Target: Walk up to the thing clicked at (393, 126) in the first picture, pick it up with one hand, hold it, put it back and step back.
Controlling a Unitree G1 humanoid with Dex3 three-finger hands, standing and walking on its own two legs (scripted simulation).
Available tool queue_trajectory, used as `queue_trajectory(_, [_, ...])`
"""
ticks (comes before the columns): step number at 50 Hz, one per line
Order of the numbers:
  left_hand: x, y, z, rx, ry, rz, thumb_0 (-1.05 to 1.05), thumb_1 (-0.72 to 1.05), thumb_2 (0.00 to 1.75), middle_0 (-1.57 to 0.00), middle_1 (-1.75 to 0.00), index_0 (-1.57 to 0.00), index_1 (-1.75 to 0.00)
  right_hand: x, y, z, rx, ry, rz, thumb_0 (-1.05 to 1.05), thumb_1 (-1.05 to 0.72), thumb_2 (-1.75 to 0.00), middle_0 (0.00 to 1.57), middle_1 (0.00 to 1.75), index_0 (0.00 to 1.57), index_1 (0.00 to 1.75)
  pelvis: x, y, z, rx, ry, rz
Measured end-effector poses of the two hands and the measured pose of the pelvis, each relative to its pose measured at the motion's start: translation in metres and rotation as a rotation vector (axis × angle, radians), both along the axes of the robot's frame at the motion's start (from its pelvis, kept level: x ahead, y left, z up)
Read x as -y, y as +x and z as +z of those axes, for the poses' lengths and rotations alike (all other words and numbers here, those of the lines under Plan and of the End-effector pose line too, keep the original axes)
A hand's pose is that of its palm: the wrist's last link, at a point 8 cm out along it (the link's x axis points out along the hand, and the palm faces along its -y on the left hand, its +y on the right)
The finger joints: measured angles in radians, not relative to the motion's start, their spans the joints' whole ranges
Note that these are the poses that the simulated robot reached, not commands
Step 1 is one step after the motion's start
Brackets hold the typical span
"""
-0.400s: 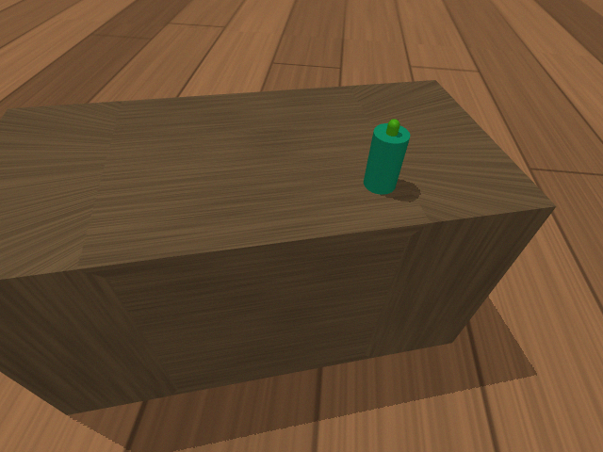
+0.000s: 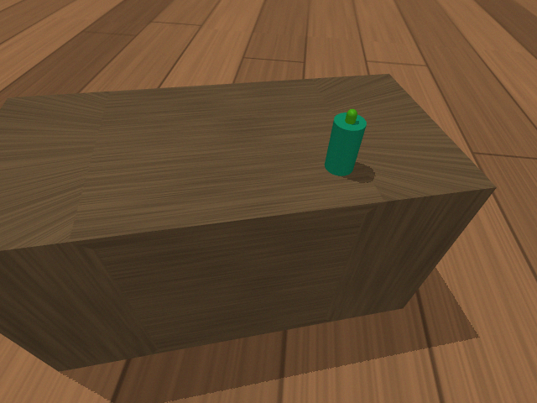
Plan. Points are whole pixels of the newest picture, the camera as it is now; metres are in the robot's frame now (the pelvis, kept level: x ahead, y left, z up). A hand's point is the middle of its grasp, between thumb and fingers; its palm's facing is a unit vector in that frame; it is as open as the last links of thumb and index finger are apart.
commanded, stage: stand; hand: right
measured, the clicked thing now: (345, 140) +0.71 -0.18 +0.00
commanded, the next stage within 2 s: walk up in 0.72 s
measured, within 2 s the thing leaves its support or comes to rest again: neither
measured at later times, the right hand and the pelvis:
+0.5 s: hand out of the picture +0.08 -0.25 -0.16, palm faces -0.03 +0.94 -0.34, open 7.4 cm; pelvis +0.00 +0.00 +0.00, yaw +0 degrees
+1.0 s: hand out of the picture +0.07 -0.34 -0.17, palm faces -0.07 +0.91 -0.41, open 7.4 cm; pelvis +0.04 -0.05 -0.02, yaw +2 degrees
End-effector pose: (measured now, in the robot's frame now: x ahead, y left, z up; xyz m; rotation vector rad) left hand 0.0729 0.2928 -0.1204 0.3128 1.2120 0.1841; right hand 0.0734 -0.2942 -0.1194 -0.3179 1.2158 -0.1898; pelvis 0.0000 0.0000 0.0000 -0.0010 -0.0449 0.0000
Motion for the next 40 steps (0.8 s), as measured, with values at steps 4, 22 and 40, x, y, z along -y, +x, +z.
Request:
queue_trajectory(4, [-0.0005, -0.0011, -0.0002, -0.004, 0.0, 0.002, 0.01, 0.9, 0.9, -0.2, -0.3, -0.2, -0.3, -0.0003, -0.0002, 0.0, -0.003, -0.001, 0.0, 0.0, -0.91, -0.9, 0.2, 0.3, 0.2, 0.3, -0.0002, 0.0004, 0.0001, 0.0, 0.0, 0.0])
queue_trajectory(22, [-0.0026, -0.0045, -0.0002, -0.016, 0.003, 0.006, 0.01, 0.9, 0.9, -0.2, -0.3, -0.2, -0.3, -0.0012, 0.0007, 0.0, -0.008, -0.001, 0.003, 0.0, -0.91, -0.9, 0.2, 0.3, 0.2, 0.3, -0.0011, 0.0021, 0.0005, -0.002, 0.0, -0.001])
queue_trajectory(40, [-0.0082, 0.0004, 0.0013, 0.013, -0.003, 0.023, 0.01, 0.9, 0.9, -0.2, -0.3, -0.2, -0.3, 0.0067, -0.0034, 0.0009, 0.015, -0.005, 0.006, 0.0, -0.91, -0.9, 0.2, 0.3, 0.2, 0.3, 0.0035, 0.0071, -0.0033, -0.008, 0.006, 0.013])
